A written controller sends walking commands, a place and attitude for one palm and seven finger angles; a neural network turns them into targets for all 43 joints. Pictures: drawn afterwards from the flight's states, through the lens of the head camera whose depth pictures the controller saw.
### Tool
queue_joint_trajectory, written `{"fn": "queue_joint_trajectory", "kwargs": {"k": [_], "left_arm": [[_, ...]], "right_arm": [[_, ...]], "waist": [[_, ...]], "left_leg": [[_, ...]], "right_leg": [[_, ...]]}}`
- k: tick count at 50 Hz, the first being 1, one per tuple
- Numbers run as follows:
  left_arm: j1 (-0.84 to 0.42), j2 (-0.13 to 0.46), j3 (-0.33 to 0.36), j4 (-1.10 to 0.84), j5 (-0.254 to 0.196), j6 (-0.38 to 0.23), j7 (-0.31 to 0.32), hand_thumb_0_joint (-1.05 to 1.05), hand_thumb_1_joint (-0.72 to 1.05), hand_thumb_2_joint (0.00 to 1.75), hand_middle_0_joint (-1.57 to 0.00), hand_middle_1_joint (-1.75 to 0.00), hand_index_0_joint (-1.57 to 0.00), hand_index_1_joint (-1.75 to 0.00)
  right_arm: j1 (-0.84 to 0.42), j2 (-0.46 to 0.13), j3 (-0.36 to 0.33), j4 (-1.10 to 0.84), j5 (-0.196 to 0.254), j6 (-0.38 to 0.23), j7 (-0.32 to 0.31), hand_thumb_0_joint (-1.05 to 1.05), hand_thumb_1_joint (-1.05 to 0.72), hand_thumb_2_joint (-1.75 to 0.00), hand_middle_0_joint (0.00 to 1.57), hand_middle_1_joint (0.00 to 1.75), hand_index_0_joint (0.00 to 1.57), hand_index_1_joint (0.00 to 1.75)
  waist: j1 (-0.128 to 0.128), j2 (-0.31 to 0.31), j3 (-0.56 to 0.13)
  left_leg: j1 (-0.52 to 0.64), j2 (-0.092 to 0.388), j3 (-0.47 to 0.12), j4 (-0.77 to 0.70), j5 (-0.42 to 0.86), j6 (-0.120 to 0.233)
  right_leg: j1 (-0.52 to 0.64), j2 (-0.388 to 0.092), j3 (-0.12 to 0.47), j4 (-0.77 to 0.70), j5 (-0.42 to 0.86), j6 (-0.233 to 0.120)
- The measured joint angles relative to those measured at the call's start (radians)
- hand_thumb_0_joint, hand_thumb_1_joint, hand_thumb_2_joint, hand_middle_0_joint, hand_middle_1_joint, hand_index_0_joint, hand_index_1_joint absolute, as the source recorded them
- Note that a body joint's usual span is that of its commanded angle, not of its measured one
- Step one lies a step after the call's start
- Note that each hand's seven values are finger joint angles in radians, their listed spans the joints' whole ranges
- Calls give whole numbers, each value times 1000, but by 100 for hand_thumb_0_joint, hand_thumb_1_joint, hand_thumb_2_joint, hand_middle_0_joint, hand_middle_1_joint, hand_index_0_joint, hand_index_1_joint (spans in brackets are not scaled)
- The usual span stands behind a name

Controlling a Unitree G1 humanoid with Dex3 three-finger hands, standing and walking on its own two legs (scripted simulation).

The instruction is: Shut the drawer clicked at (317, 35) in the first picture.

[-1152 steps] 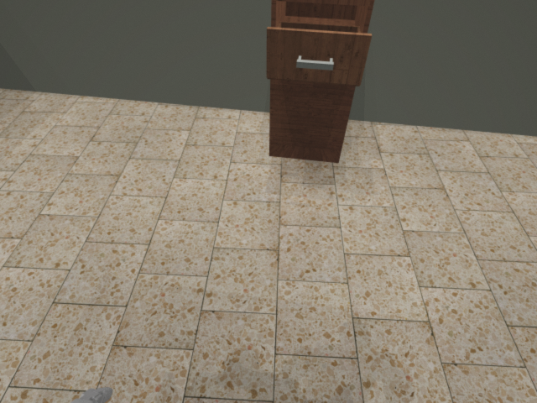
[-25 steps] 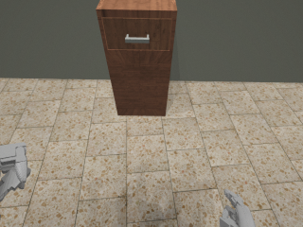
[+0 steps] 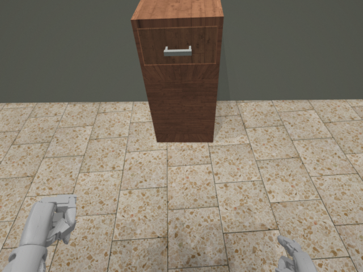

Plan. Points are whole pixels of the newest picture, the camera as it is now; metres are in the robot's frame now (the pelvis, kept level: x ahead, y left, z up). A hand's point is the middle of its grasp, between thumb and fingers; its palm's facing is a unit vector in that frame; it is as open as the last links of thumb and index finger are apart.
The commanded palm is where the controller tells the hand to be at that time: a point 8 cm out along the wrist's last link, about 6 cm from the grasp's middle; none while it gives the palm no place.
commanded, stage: let the arm hang, fingers relaxed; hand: left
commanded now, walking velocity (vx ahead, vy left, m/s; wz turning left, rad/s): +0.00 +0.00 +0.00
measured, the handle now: (178, 50) +1.05 +0.09 -0.04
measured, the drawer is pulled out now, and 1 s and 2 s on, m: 0.00 0.00 0.00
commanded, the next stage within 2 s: look to check the result in 1.00 s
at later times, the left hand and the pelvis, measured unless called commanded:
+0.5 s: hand out of the picture +0.01 +0.21 -0.15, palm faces -0.04 -0.95 -0.30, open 5.5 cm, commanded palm none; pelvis -0.01 -0.02 +0.01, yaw +0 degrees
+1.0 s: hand out of the picture +0.12 +0.19 -0.14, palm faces -0.04 -0.96 -0.29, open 7.4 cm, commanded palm none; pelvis +0.02 -0.03 +0.02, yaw +0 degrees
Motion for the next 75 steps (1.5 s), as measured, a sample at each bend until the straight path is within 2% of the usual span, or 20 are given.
{"fn": "queue_joint_trajectory", "kwargs": {"k": [3,6,10,13,21,30,37,49,75], "left_arm": [[-88,-53,-84,348,15,99,-26,1,90,90,-132,-152,-132,-151],[-120,-97,-143,574,19,133,-37,1,90,90,-124,-143,-123,-143],[-127,-143,-182,768,23,136,-26,2,90,90,-110,-130,-110,-129],[-125,-129,-167,871,9,124,-19,2,90,90,-99,-120,-99,-117],[-129,-92,-157,1047,0,101,-32,1,90,90,-68,-85,-68,-84],[-204,-75,-147,1115,-3,86,-29,1,90,90,-36,-47,-35,-47],[-271,-80,-148,1114,-4,71,-29,1,90,90,-24,-34,-24,-34],[-310,-97,-154,1113,-3,63,-34,1,90,90,-21,-30,-20,-30],[-283,-63,-148,1139,-6,64,-30,1,90,90,-21,-30,-20,-30]], "right_arm": [[-22,-19,1,48,-14,33,7,1,-90,-90,20,30,20,30],[-4,-11,6,85,-22,53,7,1,-90,-90,20,30,20,30],[45,8,13,160,-26,75,3,1,-91,-90,20,30,20,30],[82,23,12,223,-24,88,-3,1,-91,-90,20,30,20,30],[116,26,-7,331,-18,97,-16,1,-91,-90,20,30,20,30],[72,31,-6,377,-16,77,-17,0,-91,-90,20,30,20,30],[29,28,-3,395,-16,64,-18,0,-91,-90,20,30,20,30],[-16,-1,-5,403,-17,57,-22,0,-91,-90,20,30,20,30],[-27,-19,-2,405,-14,64,-27,0,-90,-90,20,30,20,30]], "waist": [[-21,4,12],[-37,-39,44],[-34,-101,80],[-23,-124,93],[-15,-85,83],[-19,-44,56],[-24,-46,41],[-31,-68,41],[-22,-59,43]], "left_leg": [[-8,-6,12,16,-4,7],[3,-8,17,2,8,3],[24,-1,8,-37,34,-9],[38,7,-4,-64,50,-19],[80,18,-14,-113,68,-26],[122,12,-4,-164,80,-26],[154,7,-3,-202,87,-28],[189,9,-7,-246,91,-38],[229,28,-18,-273,78,-62]], "right_leg": [[-23,-9,13,40,-13,2],[-22,-10,18,44,-11,-5],[4,0,8,1,13,-15],[30,12,-5,-43,34,-24],[90,30,-15,-130,68,-30],[120,29,-3,-162,74,-26],[142,27,-1,-179,70,-24],[172,33,-3,-211,66,-28],[219,56,-11,-250,52,-44]]}}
